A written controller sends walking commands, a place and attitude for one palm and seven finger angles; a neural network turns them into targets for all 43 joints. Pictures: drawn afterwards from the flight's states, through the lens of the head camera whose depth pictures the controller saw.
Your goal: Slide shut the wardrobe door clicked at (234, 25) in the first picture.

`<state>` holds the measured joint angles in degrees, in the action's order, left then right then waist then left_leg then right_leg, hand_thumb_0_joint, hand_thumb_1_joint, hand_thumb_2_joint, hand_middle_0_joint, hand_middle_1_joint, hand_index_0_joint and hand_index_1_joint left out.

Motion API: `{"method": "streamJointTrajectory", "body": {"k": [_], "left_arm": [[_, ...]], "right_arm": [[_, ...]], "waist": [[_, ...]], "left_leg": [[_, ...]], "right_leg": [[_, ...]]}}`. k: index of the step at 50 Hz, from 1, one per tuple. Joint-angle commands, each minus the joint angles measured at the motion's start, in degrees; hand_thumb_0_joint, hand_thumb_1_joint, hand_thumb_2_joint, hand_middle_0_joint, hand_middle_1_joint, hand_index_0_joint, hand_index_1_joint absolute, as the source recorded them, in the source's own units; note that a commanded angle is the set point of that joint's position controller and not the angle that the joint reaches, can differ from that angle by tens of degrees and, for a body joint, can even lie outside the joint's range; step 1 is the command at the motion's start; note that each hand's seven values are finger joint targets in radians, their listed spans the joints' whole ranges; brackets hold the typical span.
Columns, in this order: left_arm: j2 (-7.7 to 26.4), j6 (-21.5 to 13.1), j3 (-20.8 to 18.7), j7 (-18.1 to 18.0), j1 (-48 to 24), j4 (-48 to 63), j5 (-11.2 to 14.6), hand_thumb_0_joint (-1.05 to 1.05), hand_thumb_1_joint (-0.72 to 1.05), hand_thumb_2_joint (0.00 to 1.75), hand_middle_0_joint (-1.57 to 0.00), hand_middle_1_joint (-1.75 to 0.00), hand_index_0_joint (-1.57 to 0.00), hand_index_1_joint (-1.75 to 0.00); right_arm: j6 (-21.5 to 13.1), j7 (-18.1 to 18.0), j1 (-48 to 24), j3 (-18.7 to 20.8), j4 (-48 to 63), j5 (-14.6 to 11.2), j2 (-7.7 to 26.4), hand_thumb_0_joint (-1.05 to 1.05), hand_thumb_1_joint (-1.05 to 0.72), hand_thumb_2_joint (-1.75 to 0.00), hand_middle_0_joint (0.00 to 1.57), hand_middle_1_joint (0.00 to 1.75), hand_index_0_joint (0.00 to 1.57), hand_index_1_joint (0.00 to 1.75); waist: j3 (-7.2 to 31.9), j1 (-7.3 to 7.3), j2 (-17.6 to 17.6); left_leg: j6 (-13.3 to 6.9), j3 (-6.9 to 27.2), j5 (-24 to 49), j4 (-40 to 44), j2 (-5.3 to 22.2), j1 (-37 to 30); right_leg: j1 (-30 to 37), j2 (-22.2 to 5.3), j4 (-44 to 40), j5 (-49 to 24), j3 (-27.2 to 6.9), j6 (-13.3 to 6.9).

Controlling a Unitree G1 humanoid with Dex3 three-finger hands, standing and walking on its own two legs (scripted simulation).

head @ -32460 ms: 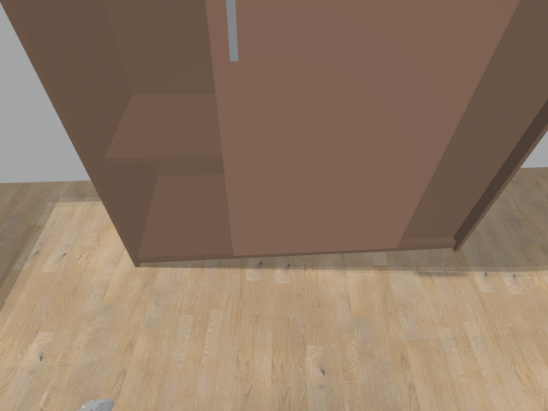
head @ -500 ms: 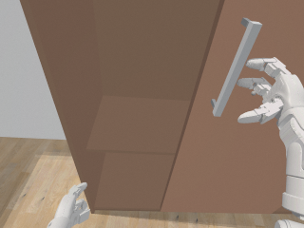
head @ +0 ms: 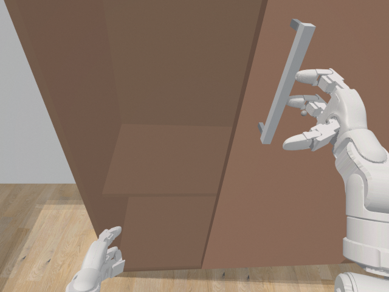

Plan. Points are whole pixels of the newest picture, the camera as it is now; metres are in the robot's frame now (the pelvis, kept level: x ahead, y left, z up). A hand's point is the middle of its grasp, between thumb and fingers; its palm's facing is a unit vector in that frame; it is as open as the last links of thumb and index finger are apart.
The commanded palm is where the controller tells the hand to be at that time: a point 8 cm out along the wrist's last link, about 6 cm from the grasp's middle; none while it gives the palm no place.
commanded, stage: move the hooked fingers beside the handle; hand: right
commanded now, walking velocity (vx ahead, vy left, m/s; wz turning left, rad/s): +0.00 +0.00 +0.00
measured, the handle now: (279, 88) +0.43 -0.15 +0.27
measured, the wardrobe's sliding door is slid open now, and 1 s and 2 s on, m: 0.41 0.41 0.41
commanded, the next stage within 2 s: none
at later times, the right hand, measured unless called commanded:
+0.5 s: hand (305, 113) +0.33 -0.17 +0.27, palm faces -0.02 +1.00 -0.08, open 14.1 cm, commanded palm +0.32 -0.23 +0.26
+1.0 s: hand (308, 111) +0.35 -0.18 +0.27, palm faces -0.01 +1.00 -0.09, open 14.0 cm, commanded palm +0.33 -0.24 +0.26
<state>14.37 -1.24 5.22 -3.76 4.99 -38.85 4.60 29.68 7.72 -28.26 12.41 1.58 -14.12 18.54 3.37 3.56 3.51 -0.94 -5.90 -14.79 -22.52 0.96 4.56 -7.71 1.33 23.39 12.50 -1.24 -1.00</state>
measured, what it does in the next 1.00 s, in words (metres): stands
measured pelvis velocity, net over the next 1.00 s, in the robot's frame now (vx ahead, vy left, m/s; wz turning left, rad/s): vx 0.00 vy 0.01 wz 0.01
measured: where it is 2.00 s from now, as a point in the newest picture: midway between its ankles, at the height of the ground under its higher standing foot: outside the picture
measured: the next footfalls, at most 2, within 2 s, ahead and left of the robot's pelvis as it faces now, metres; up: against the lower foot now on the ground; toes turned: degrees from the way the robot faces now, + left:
none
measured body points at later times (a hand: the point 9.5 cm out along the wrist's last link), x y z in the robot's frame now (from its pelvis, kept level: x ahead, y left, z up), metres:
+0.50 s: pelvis +0.00 +0.00 +0.00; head -0.05 +0.03 +0.45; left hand +0.21 +0.23 -0.07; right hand +0.33 -0.22 +0.28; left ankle -0.02 +0.10 -0.74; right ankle +0.00 -0.11 -0.74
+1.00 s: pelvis +0.00 +0.01 +0.00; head -0.04 +0.04 +0.45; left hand +0.19 +0.25 -0.08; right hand +0.34 -0.24 +0.27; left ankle -0.02 +0.10 -0.74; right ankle +0.00 -0.11 -0.74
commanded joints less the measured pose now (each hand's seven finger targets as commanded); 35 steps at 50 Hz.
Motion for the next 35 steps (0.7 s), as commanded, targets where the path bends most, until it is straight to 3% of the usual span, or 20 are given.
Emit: {"method": "streamJointTrajectory", "body": {"k": [1, 3, 4, 7, 12, 14, 16, 18, 22, 24, 25, 30, 32, 35], "left_arm": [[6.00, -3.14, -2.30, -0.61, -11.53, 10.40, 0.09, 0.00, 0.90, 0.90, -0.20, -0.30, -0.20, -0.30], [5.87, -3.15, -2.31, -0.48, -11.78, 10.48, 0.23, 0.00, 0.90, 0.90, -0.20, -0.30, -0.20, -0.30], [5.92, -3.20, -2.24, -0.51, -11.63, 10.34, 0.23, 0.00, 0.90, 0.90, -0.20, -0.30, -0.20, -0.30], [6.33, -3.27, -2.34, -0.69, -11.37, 9.97, 0.05, 0.00, 0.90, 0.90, -0.20, -0.30, -0.20, -0.30], [6.31, -3.38, -2.43, -0.54, -11.24, 10.28, 0.08, 0.00, 0.90, 0.90, -0.20, -0.30, -0.20, -0.30], [6.45, -3.41, -2.42, -0.51, -11.31, 10.58, 0.16, 0.00, 0.90, 0.90, -0.20, -0.30, -0.20, -0.30], [6.25, -3.52, -2.34, -0.51, -11.46, 10.77, 0.28, 0.00, 0.90, 0.90, -0.20, -0.30, -0.20, -0.30], [6.69, -3.47, -2.47, -0.52, -11.06, 10.54, 0.24, 0.00, 0.90, 0.90, -0.20, -0.30, -0.20, -0.30], [6.49, -3.44, -2.43, -0.55, -11.11, 10.61, 0.32, 0.00, 0.90, 0.90, -0.20, -0.30, -0.20, -0.30], [6.92, -3.31, -2.59, -0.74, -10.94, 10.57, 0.40, 0.00, 0.90, 0.90, -0.20, -0.30, -0.20, -0.30], [6.82, -3.23, -2.45, -0.79, -11.00, 10.62, 0.47, 0.00, 0.90, 0.90, -0.20, -0.30, -0.20, -0.30], [7.24, -3.31, -2.66, -1.03, -10.01, 10.12, 0.56, 0.00, 0.90, 0.90, -0.20, -0.30, -0.20, -0.30], [7.03, -3.43, -2.66, -0.95, -10.09, 10.36, 0.69, 0.00, 0.90, 0.90, -0.20, -0.30, -0.20, -0.30], [7.13, -3.53, -2.76, -0.95, -9.65, 10.65, 0.66, 0.00, 0.90, 0.90, -0.20, -0.30, -0.20, -0.30]], "right_arm": [[-4.69, 1.39, -28.41, 0.58, 13.20, -1.06, 8.35, 0.00, 0.50, -0.30, 0.30, 1.20, 0.30, 1.20], [-4.93, 1.44, -28.34, -0.17, 13.90, -1.08, 7.85, 0.00, 0.50, -0.30, 0.30, 1.20, 0.30, 1.20], [-4.78, 1.41, -28.55, -0.25, 12.65, -1.40, 7.44, 0.00, 0.50, -0.30, 0.30, 1.20, 0.30, 1.20], [-4.90, 1.27, -27.31, 2.07, 11.59, -1.47, 10.01, 0.00, 0.50, -0.30, 0.30, 1.20, 0.30, 1.20], [-5.29, 1.68, -25.87, 3.09, 11.95, -1.50, 10.87, 0.00, 0.50, -0.30, 0.30, 1.20, 0.30, 1.20], [-5.33, 1.82, -24.95, 4.91, 12.50, -1.70, 12.64, 0.00, 0.50, -0.30, 0.30, 1.20, 0.30, 1.20], [-5.22, 1.99, -26.02, 3.85, 12.73, -1.86, 11.45, 0.00, 0.50, -0.30, 0.30, 1.20, 0.30, 1.20], [-5.39, 1.92, -24.72, 6.15, 11.94, -1.90, 14.03, 0.00, 0.50, -0.30, 0.30, 1.20, 0.30, 1.20], [-5.38, 2.26, -23.50, 5.25, 11.12, -1.98, 12.91, 0.00, 0.50, -0.30, 0.30, 1.20, 0.30, 1.20], [-5.22, 2.33, -22.79, 8.41, 9.84, -2.10, 16.41, 0.00, 0.50, -0.30, 0.30, 1.20, 0.30, 1.20], [-5.11, 2.66, -23.95, 6.65, 9.46, -1.99, 14.83, 0.00, 0.50, -0.30, 0.30, 1.20, 0.30, 1.20], [-5.24, 2.78, -25.31, 7.63, 6.35, -1.78, 16.65, 0.00, 0.50, -0.30, 0.30, 1.20, 0.30, 1.20], [-5.78, 3.10, -24.96, 6.15, 6.78, -1.75, 15.18, 0.00, 0.50, -0.30, 0.30, 1.20, 0.30, 1.20], [-6.20, 3.34, -25.01, 7.41, 6.48, -1.90, 16.36, 0.00, 0.50, -0.30, 0.30, 1.20, 0.30, 1.20]], "waist": [[13.10, -2.63, -0.45], [13.06, -2.74, 0.63], [11.88, -2.92, -0.56], [11.31, -2.40, -2.55], [11.64, -2.07, -0.69], [12.67, -1.79, -1.63], [11.86, -2.10, -1.14], [12.25, -1.73, -1.69], [11.34, -1.83, -0.91], [11.60, -1.57, -2.25], [11.25, -1.98, -2.26], [10.91, -2.36, -2.16], [10.51, -2.42, -0.67], [11.83, -2.34, -1.78]], "left_leg": [[-0.99, 2.84, 15.13, 2.60, -1.23, 2.43], [-1.02, 2.81, 14.55, 2.77, -1.20, 2.74], [-0.89, 2.73, 13.41, 3.10, -1.31, 3.41], [-0.90, 2.72, 12.86, 3.35, -1.35, 2.71], [-1.00, 2.82, 14.15, 3.12, -1.23, 2.16], [-0.87, 2.90, 14.25, 3.03, -1.24, 1.74], [-0.71, 2.78, 13.08, 3.18, -1.28, 2.73], [-0.74, 2.95, 13.70, 3.35, -1.20, 1.49], [-0.76, 2.98, 14.14, 3.49, -1.30, 1.96], [-0.57, 3.13, 14.10, 3.56, -1.26, 1.49], [-0.47, 3.04, 13.50, 3.61, -1.24, 2.10], [-0.42, 3.18, 12.71, 3.97, -1.28, 2.53], [-0.56, 3.36, 13.14, 4.03, -1.15, 2.46], [-0.35, 3.24, 13.74, 3.86, -1.25, 2.33]], "right_leg": [[8.93, -0.24, -1.85, -14.12, -3.01, -0.99], [9.26, -0.36, -1.91, -13.90, -2.99, -0.82], [8.85, -0.35, -2.17, -12.73, -3.21, -0.86], [7.47, -0.40, -2.29, -12.08, -3.03, -1.13], [7.47, -0.36, -2.20, -13.57, -2.87, -0.99], [7.70, -0.39, -2.40, -13.44, -2.80, -0.98], [7.72, -0.35, -2.50, -12.38, -2.80, -0.94], [6.76, -0.34, -2.51, -12.53, -2.57, -1.05], [6.70, -0.21, -2.25, -12.98, -2.38, -1.12], [6.17, -0.36, -2.50, -12.51, -2.14, -1.19], [6.23, -0.29, -2.63, -11.94, -1.99, -1.22], [5.82, -0.28, -2.47, -10.99, -2.02, -1.36], [5.60, -0.17, -2.20, -11.24, -1.79, -1.40], [6.35, -0.14, -2.14, -11.58, -1.97, -1.42]]}}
